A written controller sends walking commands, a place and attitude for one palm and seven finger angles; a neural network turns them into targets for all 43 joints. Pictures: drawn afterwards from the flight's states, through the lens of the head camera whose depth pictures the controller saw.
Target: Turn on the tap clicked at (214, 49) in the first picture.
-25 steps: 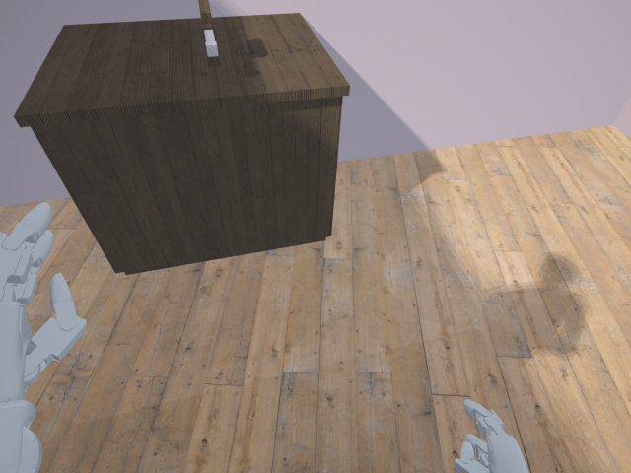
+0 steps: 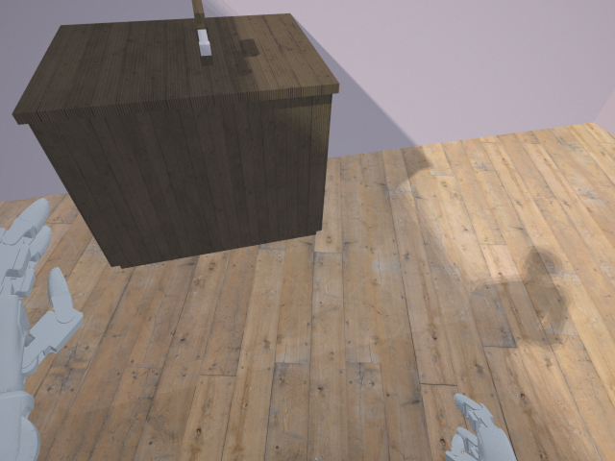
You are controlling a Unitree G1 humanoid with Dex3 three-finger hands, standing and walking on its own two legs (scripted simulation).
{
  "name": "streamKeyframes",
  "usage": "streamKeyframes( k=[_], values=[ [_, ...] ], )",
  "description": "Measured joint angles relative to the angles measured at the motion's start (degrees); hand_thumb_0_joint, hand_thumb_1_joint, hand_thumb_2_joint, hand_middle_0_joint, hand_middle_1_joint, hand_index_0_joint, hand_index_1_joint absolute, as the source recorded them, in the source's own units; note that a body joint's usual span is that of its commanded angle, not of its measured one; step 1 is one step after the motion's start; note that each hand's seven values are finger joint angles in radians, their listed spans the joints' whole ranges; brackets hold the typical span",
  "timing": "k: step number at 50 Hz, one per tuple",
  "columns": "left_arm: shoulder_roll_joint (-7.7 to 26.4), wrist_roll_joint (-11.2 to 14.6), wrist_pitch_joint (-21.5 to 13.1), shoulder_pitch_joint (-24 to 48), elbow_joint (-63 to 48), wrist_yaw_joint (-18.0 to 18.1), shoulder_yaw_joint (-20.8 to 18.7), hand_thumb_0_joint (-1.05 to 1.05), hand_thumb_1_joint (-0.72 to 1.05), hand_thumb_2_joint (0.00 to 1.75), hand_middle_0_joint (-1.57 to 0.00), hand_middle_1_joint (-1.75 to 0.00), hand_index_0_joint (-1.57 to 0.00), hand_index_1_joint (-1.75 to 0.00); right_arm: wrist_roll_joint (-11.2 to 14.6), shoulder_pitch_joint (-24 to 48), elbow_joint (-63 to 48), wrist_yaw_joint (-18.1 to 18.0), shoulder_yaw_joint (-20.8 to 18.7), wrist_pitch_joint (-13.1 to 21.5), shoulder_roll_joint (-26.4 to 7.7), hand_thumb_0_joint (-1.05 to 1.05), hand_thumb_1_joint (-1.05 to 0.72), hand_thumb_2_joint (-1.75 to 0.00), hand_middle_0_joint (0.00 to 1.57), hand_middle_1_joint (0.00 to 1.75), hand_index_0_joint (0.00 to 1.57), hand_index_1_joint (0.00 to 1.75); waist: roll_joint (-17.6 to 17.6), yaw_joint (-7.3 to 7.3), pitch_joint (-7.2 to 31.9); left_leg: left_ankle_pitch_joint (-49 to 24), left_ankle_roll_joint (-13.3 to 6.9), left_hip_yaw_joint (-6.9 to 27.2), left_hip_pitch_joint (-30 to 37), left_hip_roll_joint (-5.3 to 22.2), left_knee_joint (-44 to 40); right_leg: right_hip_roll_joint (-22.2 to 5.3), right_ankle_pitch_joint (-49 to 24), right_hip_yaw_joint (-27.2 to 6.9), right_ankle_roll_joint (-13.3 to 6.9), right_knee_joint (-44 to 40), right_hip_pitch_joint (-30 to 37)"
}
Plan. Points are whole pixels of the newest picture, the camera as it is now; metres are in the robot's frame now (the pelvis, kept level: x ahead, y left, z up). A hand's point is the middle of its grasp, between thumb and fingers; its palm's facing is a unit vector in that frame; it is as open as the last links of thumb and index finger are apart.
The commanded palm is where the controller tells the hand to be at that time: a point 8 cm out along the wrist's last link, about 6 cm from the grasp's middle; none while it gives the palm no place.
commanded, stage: walk to a spot facing it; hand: left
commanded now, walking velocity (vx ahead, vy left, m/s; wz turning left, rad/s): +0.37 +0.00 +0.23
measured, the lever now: (205, 48) +1.06 +0.34 +0.08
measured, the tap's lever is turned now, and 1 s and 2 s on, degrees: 0 0 0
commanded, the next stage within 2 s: turn to face it in 1.12 s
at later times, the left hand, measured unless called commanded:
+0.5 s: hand (99, 272) +0.26 +0.25 +0.16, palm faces +0.50 -0.79 -0.35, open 7.4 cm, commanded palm +0.20 +0.29 +0.18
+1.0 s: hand (157, 176) +0.42 +0.23 +0.17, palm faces +0.53 -0.69 -0.49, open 7.4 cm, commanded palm +0.34 +0.27 +0.18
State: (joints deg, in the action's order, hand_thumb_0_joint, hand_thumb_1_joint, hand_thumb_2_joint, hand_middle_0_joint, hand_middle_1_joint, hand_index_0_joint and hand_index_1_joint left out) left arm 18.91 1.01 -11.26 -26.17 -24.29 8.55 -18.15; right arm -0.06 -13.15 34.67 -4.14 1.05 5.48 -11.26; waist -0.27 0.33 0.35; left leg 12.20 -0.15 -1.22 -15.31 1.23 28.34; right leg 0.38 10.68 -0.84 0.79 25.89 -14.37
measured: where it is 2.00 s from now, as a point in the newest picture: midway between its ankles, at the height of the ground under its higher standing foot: (325, 460)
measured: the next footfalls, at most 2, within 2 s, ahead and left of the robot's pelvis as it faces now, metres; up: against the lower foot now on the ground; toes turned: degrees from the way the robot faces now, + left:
left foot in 0.62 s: +0.16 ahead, +0.13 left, +0.00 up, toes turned +13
right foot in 0.96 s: +0.36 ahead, -0.12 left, +0.00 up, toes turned -2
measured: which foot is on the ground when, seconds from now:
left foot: down 0.00-0.42, up 0.44-0.60, down 0.62-0.96, up 0.98-1.00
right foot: down 0.00-0.62, up 0.64-0.94, down 0.96-1.00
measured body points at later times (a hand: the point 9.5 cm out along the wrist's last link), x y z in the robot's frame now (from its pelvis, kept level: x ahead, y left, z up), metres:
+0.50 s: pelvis +0.07 -0.01 -0.02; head +0.06 -0.01 +0.43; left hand +0.23 +0.29 +0.17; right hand +0.21 -0.23 -0.12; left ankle +0.03 +0.10 -0.71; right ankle +0.04 -0.13 -0.74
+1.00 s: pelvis +0.24 -0.04 -0.02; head +0.26 -0.06 +0.42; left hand +0.38 +0.27 +0.19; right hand +0.43 -0.22 -0.14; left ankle +0.12 +0.11 -0.71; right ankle +0.32 -0.12 -0.74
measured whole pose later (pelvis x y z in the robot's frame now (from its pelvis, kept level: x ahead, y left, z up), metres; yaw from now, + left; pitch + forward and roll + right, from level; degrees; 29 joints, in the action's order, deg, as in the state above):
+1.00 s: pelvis +0.24 -0.04 -0.02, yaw +10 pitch -1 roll +0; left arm 22.2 0.3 -11.5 -24.5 -28.0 7.9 -21.2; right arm 0.2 -12.4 36.4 -3.7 0.1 4.7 -9.3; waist -3.0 0.0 -3.5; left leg 29.1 0.6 -0.6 -14.9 5.7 52.6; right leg -5.0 14.4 12.1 -2.3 39.8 -23.4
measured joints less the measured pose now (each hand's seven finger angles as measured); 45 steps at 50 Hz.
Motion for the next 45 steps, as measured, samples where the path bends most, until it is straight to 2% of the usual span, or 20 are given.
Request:
streamKeyframes(
  k=[5, 9, 11, 14, 18, 21, 24, 26, 27, 29, 31, 32, 34, 35, 37, 39, 41, 45],
  values=[
    [0.11, -0.02, -0.1, -0.34, -0.12, 0.06, 0.07, 0.01, 0.89, 0.9, -0.21, -0.3, -0.21, -0.3, -0.23, -0.33, 0.14, -0.02, 0.01, -0.08, 0.1, 0.01, -0.91, -0.89, 0.2, 0.3, 0.2, 0.3, -0.07, -0.05, 0.54, 1.07, -0.21, 0.05, -0.72, -0.09, 1.32, -0.11, 1.03, 0.12, -0.16, 1.56, -0.8],
    [-0.38, -0.37, 0.65, -0.79, -0.3, 0.47, 0.25, 0.01, 0.89, 0.9, -0.21, -0.3, -0.21, -0.3, -0.45, -1.43, 0.54, -0.57, -0.3, -0.79, -0.06, 0.01, -0.91, -0.89, 0.2, 0.3, 0.2, 0.3, -0.35, -0.48, 2.03, 7.31, -1.01, 0.59, -2.09, -0.27, 4.46, -0.38, 7.8, 0.97, -0.91, 4.75, -1.85],
    [-0.37, -0.43, 0.83, -0.55, -0.75, 0.74, -0.02, 0.01, 0.89, 0.9, -0.21, -0.3, -0.21, -0.3, -0.56, -1.85, 0.72, -0.85, -0.47, -0.8, -0.23, 0.01, -0.91, -0.89, 0.2, 0.3, 0.2, 0.3, -0.44, -0.77, 2.11, 7.64, -1.28, 1.03, -2.53, -0.4, 5.4, -0.59, 9.41, 1.57, -1.28, 5.99, -2.12],
    [0.43, -0.41, 0.36, 0.39, -1.59, 1.19, -1.02, 0.01, 0.89, 0.9, -0.21, -0.3, -0.21, -0.3, -0.68, -2.09, 1.16, -1.16, -0.68, -0.59, -0.42, 0.01, -0.91, -0.89, 0.2, 0.3, 0.2, 0.3, -0.53, -1.1, 1.31, 3.92, -0.95, 1.64, -2.86, -0.44, 7.08, -0.94, 9.18, 2.54, -1.1, 8.64, -2.36],
    [0.69, -0.43, -0.19, -0.2, -0.6, 1.3, -2.18, 0.01, 0.89, 0.9, -0.21, -0.3, -0.21, -0.3, -0.4, -2.86, 2.26, -1.02, -0.67, -0.89, 0.24, 0.01, -0.91, -0.89, 0.2, 0.3, 0.2, 0.3, -0.59, -1.34, 2.21, 8.01, -0.19, 2.06, -2.49, -0.53, 10.06, -1.23, 10.8, 3.08, -0.46, 11.29, -1.85],
    [-0.03, -0.8, -0.04, -0.54, 0.15, 1.17, -1.79, 0.01, 0.89, 0.9, -0.2, -0.3, -0.21, -0.3, -0.39, -3.89, 2.55, -0.76, -0.55, -0.72, 0.58, 0.01, -0.91, -0.89, 0.2, 0.3, 0.2, 0.3, -1.53, -1.39, 3.12, 9.94, 0.09, 3.08, -2.44, -0.08, 11.19, -0.84, 10.45, 4.28, -0.9, 10.59, -0.74],
    [-0.24, -1.11, -0.77, 1.42, -0.14, 0.92, -0.1, 0.01, 0.89, 0.9, -0.2, -0.3, -0.21, -0.3, -0.1, -4.18, 3.75, -0.33, -0.73, -0.44, 0.5, 0.01, -0.91, -0.89, 0.2, 0.3, 0.2, 0.3, -0.56, -1.19, 2.25, 13.62, -0.36, 1.16, -5.41, -0.1, 19.29, -1.96, 12.83, 5.94, -1.18, 10.98, 0.59],
    [-0.49, -1.36, -1.43, 2.44, -0.91, 0.85, 0.75, 0.01, 0.89, 0.9, -0.21, -0.3, -0.21, -0.3, -0.15, -3.79, 4.63, -0.14, -0.72, -0.64, 0.0, 0.01, -0.91, -0.89, 0.2, 0.3, 0.2, 0.3, 0.74, -0.54, 1.0, 15.82, -0.24, -0.91, -7.54, -0.08, 24.27, -3.19, 13.48, 6.46, -1.13, 9.85, 2.37],
    [-0.44, -1.48, -1.79, 2.28, -1.71, 0.86, 0.59, 0.01, 0.89, 0.9, -0.21, -0.3, -0.21, -0.3, -0.26, -3.39, 4.65, -0.01, -0.68, -0.86, -0.26, 0.02, -0.91, -0.89, 0.2, 0.3, 0.2, 0.3, 1.38, -0.2, 0.37, 16.26, -0.37, -1.92, -7.96, 0.22, 23.7, -3.72, 13.59, 6.37, -0.9, 9.25, 3.09],
    [0.23, -1.32, -2.56, 1.05, -3.94, 0.96, -0.72, 0.01, 0.89, 0.9, -0.21, -0.3, -0.22, -0.3, -0.52, -2.35, 3.75, 0.2, -0.69, -1.25, -0.63, 0.02, -0.91, -0.89, 0.2, 0.3, 0.2, 0.3, 2.52, -0.08, -1.01, 12.84, -0.53, -3.88, -7.0, 0.82, 16.2, -4.75, 14.35, 6.02, -0.2, 9.15, 4.04],
    [1.29, -0.46, -2.98, -0.46, -6.55, 1.34, -2.68, 0.01, 0.89, 0.9, -0.21, -0.3, -0.22, -0.3, -0.54, -0.89, 1.82, 0.19, -1.03, -1.09, -1.11, 0.02, -0.91, -0.89, 0.2, 0.3, 0.2, 0.3, 2.89, -0.3, -2.79, 3.15, -0.88, -5.42, -4.29, 0.72, 7.65, -5.94, 16.33, 5.86, 0.02, 15.21, 2.53],
    [1.78, 0.01, -3.12, -0.78, -7.02, 1.6, -3.56, 0.01, 0.89, 0.9, -0.21, -0.3, -0.21, -0.3, -0.56, 0.44, 1.49, 0.1, -1.48, -1.03, -0.76, 0.02, -0.91, -0.89, 0.2, 0.3, 0.2, 0.3, 3.24, -0.31, -3.76, 2.82, -0.98, -6.16, -3.9, 0.54, 8.78, -6.19, 17.35, 4.81, 0.3, 21.82, 0.29],
    [2.83, 0.28, -3.07, -0.76, -6.23, 1.74, -4.36, 0.01, 0.89, 0.9, -0.21, -0.3, -0.21, -0.3, -0.49, 2.46, 1.5, 0.3, -1.93, -0.96, 0.6, 0.02, -0.91, -0.89, 0.2, 0.3, 0.2, 0.3, 3.05, -0.53, -4.17, 6.28, -0.97, -6.66, -2.78, 0.81, 10.18, -4.5, 20.24, 2.78, 0.31, 35.5, -5.08],
    [3.26, 0.31, -2.65, -0.54, -5.55, 1.48, -4.45, 0.01, 0.89, 0.9, -0.21, -0.3, -0.21, -0.3, -0.44, 2.94, 1.55, 0.55, -1.86, -0.96, 1.33, 0.02, -0.91, -0.89, 0.2, 0.3, 0.2, 0.3, 2.67, -0.84, -3.72, 7.35, -0.88, -6.39, -2.07, 1.04, 9.59, -3.84, 20.71, 2.88, 0.4, 40.32, -7.69],
    [3.51, 0.34, -1.51, 0.14, -5.02, 1.08, -4.19, 0.01, 0.89, 0.9, -0.21, -0.3, -0.21, -0.3, -0.09, 3.2, 1.46, 1.02, -1.47, -0.67, 2.62, 0.01, -0.91, -0.89, 0.2, 0.3, 0.2, 0.3, 1.8, -1.16, -2.93, 7.61, -0.54, -5.57, -0.29, 1.71, 7.15, -3.48, 20.11, 3.96, 0.76, 44.14, -12.04],
    [3.1, 0.4, -1.15, 0.17, -5.64, 0.84, -3.81, 0.01, 0.89, 0.9, -0.21, -0.3, -0.21, -0.3, 0.15, 2.85, 1.11, 1.34, -0.85, -0.1, 3.55, 0.01, -0.91, -0.89, 0.2, 0.3, 0.2, 0.3, 1.03, -1.05, -2.41, 6.91, 0.12, -4.98, 1.77, 2.53, 4.13, -4.11, 17.59, 5.27, 1.06, 41.34, -15.13],
    [2.51, 0.44, -1.22, -0.75, -6.83, 0.63, -3.53, 0.01, 0.89, 0.9, -0.21, -0.3, -0.21, -0.3, 0.22, 2.1, 0.52, 1.56, -0.31, 0.47, 4.11, 0.01, -0.91, -0.89, 0.2, 0.3, 0.2, 0.3, 0.36, -0.78, -2.17, 6.62, 0.94, -4.67, 3.98, 3.26, 1.47, -5.02, 13.85, 6.52, 1.24, 34.72, -16.54],
    [2.44, 0.24, -1.71, -2.51, -6.95, 0.05, -3.4, 0.01, 0.89, 0.9, -0.21, -0.3, -0.21, -0.3, -0.07, 0.39, -0.1, 1.3, 0.07, 1.04, 4.22, 0.01, -0.91, -0.89, 0.2, 0.3, 0.2, 0.3, -1.35, -0.42, -2.22, 8.33, 2.88, -3.58, 7.52, 4.62, -0.04, -5.42, 7.97, 9.15, 1.51, 19.79, -14.36]
  ],
)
